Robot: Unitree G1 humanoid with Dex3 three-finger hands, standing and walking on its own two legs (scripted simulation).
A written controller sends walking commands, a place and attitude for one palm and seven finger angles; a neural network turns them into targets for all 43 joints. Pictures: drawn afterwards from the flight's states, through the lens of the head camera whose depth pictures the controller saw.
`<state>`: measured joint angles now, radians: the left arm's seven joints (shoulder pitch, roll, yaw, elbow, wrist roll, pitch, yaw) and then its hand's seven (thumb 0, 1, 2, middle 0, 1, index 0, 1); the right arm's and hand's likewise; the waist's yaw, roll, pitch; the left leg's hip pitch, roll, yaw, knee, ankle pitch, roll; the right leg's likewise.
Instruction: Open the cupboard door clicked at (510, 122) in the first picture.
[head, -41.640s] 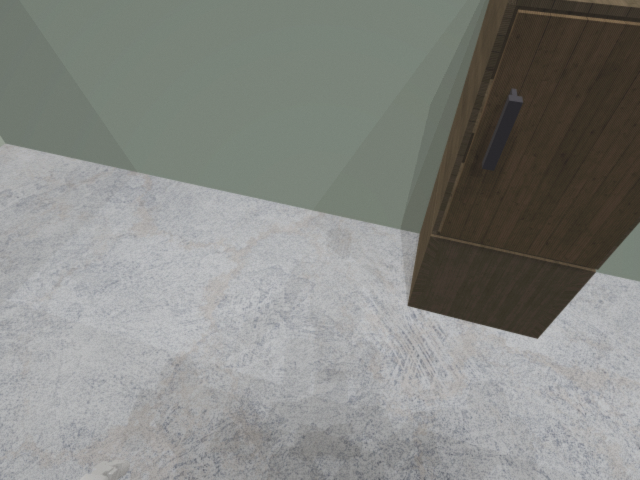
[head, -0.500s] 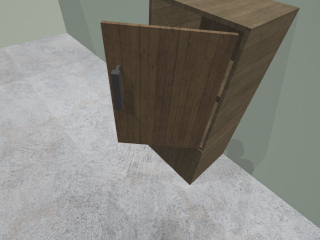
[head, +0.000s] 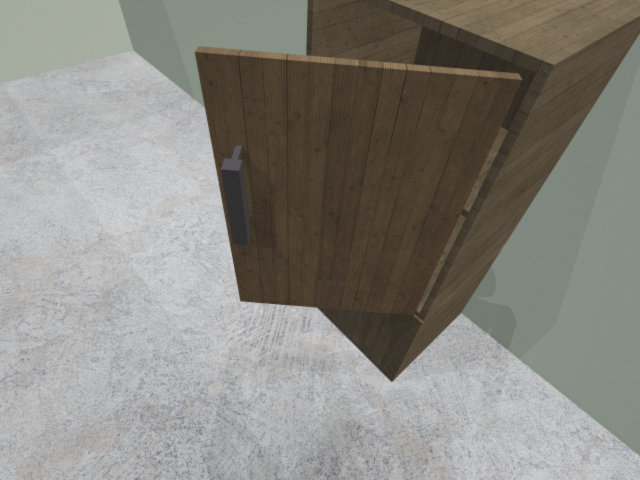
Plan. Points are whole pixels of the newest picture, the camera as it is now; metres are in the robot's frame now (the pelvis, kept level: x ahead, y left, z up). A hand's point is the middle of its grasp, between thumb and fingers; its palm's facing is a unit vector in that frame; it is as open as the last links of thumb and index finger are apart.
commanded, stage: come to a stop and stand still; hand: left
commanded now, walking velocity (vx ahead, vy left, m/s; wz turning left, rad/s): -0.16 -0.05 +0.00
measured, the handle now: (240, 196) +0.52 +0.18 +0.03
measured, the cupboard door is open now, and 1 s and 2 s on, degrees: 44 44 44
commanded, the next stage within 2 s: look again from close up in 1.20 s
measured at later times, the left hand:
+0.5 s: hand out of the picture +0.00 +0.15 -0.16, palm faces +0.04 -0.97 -0.23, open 7.4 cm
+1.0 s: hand out of the picture -0.06 +0.16 -0.17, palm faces +0.07 -0.99 -0.14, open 7.4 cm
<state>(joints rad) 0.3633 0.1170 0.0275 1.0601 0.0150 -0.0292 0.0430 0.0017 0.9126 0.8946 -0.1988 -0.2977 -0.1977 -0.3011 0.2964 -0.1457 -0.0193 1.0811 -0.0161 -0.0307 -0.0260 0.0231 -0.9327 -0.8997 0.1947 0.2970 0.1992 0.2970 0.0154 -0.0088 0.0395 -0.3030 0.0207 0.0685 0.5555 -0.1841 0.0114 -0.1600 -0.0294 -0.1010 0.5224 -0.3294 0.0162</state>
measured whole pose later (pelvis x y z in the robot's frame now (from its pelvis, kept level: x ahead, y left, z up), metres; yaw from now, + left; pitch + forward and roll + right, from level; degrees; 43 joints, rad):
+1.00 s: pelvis -0.03 +0.00 +0.01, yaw +0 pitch -1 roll +1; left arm 0.35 0.13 0.01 1.10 0.01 0.00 0.03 0.00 0.91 0.89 -0.20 -0.30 -0.20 -0.30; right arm 0.29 -0.13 0.00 1.11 -0.02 0.00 -0.04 0.02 -0.95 -0.90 0.20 0.30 0.20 0.30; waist 0.03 -0.04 0.02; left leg -0.21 -0.04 0.08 0.45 -0.23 0.06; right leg -0.18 -0.06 -0.05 0.49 -0.28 0.02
